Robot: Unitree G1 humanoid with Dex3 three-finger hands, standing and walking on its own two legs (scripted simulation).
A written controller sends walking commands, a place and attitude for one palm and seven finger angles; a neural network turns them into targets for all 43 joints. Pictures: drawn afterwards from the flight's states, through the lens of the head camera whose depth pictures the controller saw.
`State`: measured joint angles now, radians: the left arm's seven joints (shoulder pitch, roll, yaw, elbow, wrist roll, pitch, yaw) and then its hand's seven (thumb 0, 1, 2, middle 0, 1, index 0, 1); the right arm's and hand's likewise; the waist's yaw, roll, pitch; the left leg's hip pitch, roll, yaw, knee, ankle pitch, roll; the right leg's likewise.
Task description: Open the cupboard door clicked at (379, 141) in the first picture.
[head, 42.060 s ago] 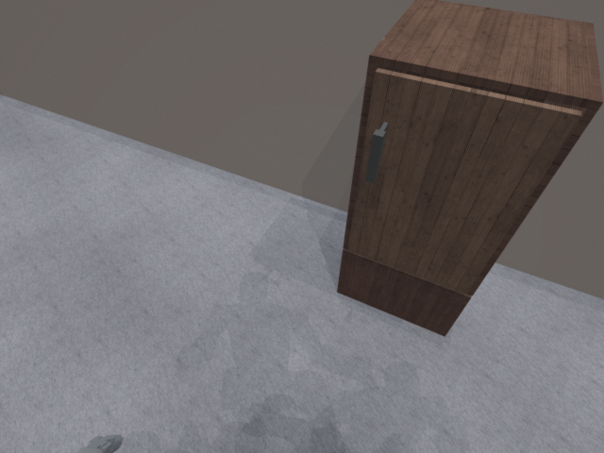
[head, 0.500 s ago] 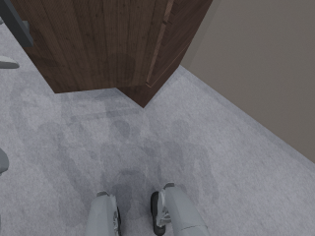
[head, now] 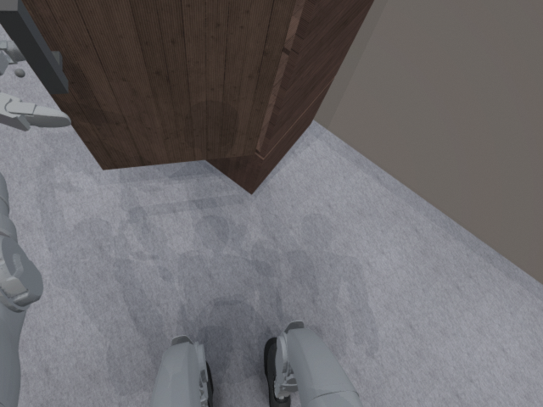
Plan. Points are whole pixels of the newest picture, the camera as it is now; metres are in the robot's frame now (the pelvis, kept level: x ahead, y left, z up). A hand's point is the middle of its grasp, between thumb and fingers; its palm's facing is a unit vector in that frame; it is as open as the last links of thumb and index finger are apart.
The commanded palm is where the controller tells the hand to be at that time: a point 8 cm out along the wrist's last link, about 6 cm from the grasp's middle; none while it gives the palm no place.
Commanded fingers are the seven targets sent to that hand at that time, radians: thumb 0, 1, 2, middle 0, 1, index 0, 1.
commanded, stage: slide the fingers in behind the handle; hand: left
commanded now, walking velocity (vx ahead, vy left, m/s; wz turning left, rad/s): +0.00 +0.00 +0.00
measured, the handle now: (36, 38) +0.59 +0.25 +0.06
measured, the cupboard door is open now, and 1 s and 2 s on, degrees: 48 47 53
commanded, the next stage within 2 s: close the thumb around the handle in 0.78 s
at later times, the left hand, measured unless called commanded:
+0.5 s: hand (54, 72) +0.54 +0.23 +0.06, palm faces +0.11 -0.99 +0.00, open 14.0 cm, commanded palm +0.52 +0.26 +0.06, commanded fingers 0.00 -0.50 0.30 -0.30 -1.20 -0.30 -1.20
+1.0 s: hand (57, 71) +0.54 +0.22 +0.06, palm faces +0.10 -0.99 +0.00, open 13.7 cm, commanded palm +0.52 +0.26 +0.06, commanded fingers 0.00 -0.11 0.47 -0.33 -1.24 -0.33 -1.24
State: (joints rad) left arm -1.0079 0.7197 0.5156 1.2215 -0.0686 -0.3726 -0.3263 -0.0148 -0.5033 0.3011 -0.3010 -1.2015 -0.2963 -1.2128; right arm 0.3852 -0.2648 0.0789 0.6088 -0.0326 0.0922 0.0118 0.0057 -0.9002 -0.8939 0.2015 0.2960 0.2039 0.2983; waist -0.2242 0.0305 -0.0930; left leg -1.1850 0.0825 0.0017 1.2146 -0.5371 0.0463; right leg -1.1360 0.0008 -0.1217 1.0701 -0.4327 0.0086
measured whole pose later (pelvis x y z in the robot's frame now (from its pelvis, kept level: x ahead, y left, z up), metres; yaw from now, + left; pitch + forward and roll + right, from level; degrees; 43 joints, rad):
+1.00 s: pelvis +0.00 -0.01 +0.00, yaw +0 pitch +28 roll -5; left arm -1.02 0.65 0.49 1.24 -0.05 -0.40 -0.25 -0.01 -0.45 0.32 -0.30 -1.21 -0.30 -1.20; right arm 0.38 -0.27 0.07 0.62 -0.04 0.09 0.01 0.01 -0.90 -0.89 0.20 0.30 0.20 0.30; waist -0.23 0.04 -0.10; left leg -1.18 0.08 0.01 1.21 -0.53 0.03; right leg -1.14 0.00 -0.11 1.09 -0.44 0.00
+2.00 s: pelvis +0.01 -0.01 +0.01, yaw -1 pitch +26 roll -4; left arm -0.77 0.52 0.46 1.01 -0.13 -0.41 -0.24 0.00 0.71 0.76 -0.35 -1.34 -0.35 -1.35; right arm 0.39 -0.26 0.04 0.58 -0.01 0.11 0.03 0.01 -0.90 -0.89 0.20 0.30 0.20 0.30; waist -0.18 0.04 -0.11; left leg -1.07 0.08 0.05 1.15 -0.53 0.04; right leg -1.06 0.01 -0.07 1.04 -0.43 0.01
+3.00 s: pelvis +0.01 -0.07 +0.03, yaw +6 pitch +17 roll +1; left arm -0.11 -0.07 -0.04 0.43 0.06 -0.43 0.57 0.00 0.41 0.69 -0.36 -1.30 -0.34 -1.30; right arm 0.21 -0.20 -0.04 0.64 -0.08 -0.01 0.01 0.01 -0.90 -0.89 0.20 0.30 0.20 0.30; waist -0.02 0.02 -0.15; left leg -0.84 0.04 -0.01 1.03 -0.48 -0.05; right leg -0.86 -0.03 -0.13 1.06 -0.50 -0.08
